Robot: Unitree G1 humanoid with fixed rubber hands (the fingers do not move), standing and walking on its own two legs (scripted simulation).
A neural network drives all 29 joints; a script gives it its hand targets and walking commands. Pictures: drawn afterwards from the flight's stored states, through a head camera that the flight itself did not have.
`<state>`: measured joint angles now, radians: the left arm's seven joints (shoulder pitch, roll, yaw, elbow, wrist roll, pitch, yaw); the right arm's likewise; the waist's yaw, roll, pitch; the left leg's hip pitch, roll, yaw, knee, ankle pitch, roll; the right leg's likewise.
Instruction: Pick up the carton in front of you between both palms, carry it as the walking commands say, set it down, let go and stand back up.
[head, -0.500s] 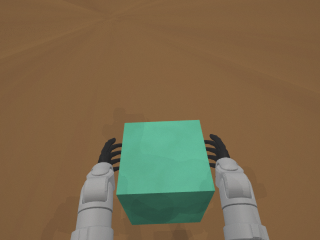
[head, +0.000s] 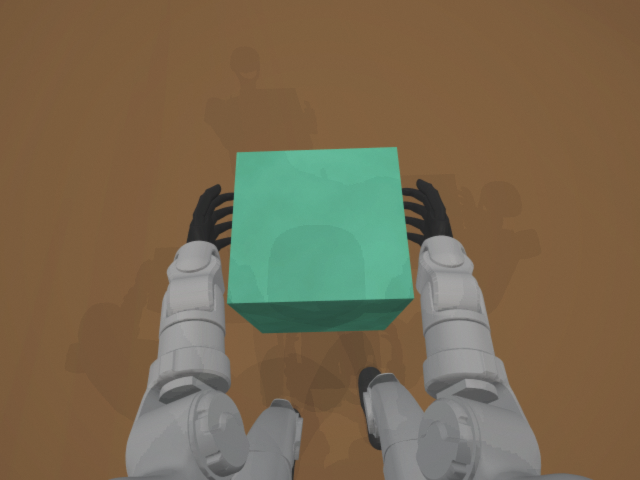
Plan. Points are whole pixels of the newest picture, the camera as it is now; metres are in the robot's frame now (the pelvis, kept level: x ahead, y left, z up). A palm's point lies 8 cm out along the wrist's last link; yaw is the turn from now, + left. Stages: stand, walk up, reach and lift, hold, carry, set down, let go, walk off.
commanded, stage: set down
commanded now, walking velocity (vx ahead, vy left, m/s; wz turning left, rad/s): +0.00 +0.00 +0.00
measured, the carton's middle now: (320, 253) +0.39 +0.01 -0.13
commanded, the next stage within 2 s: none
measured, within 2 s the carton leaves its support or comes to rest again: neither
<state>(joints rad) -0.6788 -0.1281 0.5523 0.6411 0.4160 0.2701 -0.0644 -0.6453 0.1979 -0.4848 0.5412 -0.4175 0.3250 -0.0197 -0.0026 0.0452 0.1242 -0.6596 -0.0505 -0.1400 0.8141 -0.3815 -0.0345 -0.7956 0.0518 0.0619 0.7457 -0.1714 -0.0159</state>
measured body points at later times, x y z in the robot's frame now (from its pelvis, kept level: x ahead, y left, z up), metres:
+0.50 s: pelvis +0.00 +0.03 -0.12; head +0.24 -0.01 +0.26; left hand +0.46 +0.13 -0.20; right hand +0.44 -0.18 -0.21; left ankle +0.01 +0.16 -0.70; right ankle +0.11 -0.10 -0.70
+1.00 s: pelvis -0.04 +0.02 -0.23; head +0.28 -0.04 +0.08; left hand +0.50 +0.08 -0.35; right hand +0.46 -0.22 -0.36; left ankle +0.01 +0.16 -0.70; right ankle +0.11 -0.10 -0.70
